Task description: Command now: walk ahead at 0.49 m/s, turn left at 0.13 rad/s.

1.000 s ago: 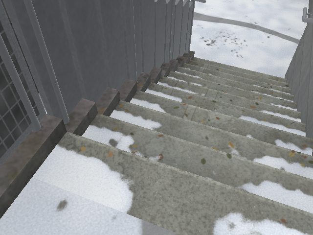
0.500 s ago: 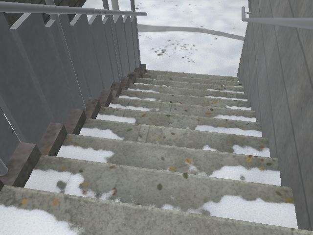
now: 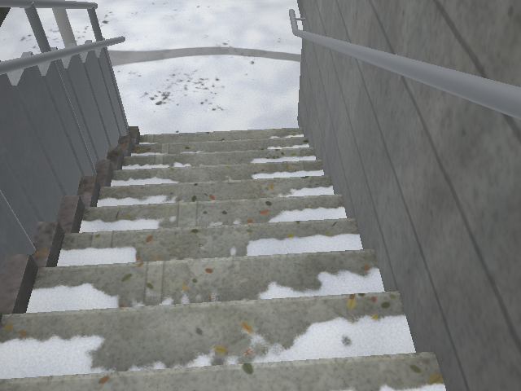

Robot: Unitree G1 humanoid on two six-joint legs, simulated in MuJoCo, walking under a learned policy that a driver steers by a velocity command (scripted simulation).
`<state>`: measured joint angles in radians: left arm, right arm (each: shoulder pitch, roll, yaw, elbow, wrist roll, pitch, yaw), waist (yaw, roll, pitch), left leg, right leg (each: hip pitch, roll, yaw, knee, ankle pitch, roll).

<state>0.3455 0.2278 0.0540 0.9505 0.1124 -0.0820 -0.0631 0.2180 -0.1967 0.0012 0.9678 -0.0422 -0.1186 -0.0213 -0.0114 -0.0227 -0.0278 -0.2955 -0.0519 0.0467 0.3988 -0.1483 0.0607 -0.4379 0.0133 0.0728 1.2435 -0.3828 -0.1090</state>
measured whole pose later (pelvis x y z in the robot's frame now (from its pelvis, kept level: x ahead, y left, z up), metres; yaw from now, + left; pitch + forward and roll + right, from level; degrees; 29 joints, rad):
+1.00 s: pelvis +0.26 +0.03 -0.03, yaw +25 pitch +3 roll +1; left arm 0.24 0.24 0.02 0.72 0.05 -0.04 -0.07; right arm 0.26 -0.23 0.00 0.79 -0.05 -0.07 0.05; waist -0.01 -0.03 -0.02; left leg -0.41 0.03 0.13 0.76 -0.39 0.04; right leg -0.52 -0.02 0.00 1.17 -0.31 0.07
